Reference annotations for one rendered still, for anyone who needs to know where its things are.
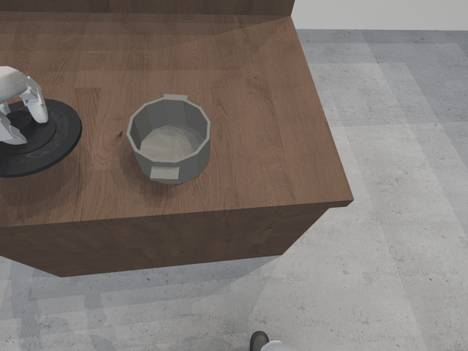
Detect knob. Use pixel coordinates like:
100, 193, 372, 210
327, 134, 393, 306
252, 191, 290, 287
6, 110, 37, 136

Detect robot right foot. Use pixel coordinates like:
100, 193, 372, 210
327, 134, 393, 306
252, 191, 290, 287
250, 331, 269, 351

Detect lid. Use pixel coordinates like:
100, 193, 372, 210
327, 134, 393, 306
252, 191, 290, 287
0, 99, 83, 178

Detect pot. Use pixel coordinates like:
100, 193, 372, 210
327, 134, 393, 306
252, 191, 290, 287
127, 94, 211, 184

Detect table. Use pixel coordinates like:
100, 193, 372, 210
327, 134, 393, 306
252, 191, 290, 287
0, 0, 354, 277

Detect left robot hand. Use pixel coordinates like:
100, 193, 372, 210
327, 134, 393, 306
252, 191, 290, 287
0, 66, 48, 145

